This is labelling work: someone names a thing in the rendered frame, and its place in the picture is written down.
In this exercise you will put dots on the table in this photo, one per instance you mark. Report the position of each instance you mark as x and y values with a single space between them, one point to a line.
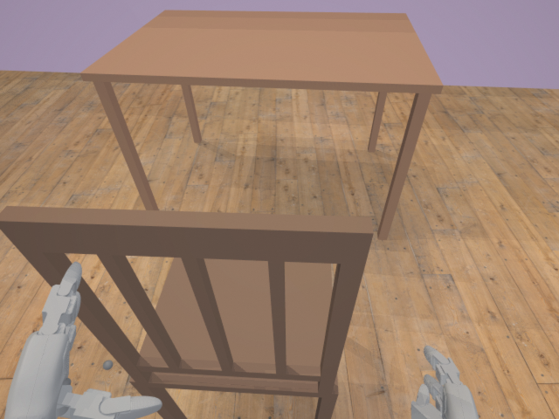
342 51

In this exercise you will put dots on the left robot hand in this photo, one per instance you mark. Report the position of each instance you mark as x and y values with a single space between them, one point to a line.
37 390

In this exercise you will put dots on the right robot hand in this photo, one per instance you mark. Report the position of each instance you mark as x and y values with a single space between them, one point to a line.
454 400

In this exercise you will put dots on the chair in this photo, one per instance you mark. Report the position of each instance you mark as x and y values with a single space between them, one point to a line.
248 305

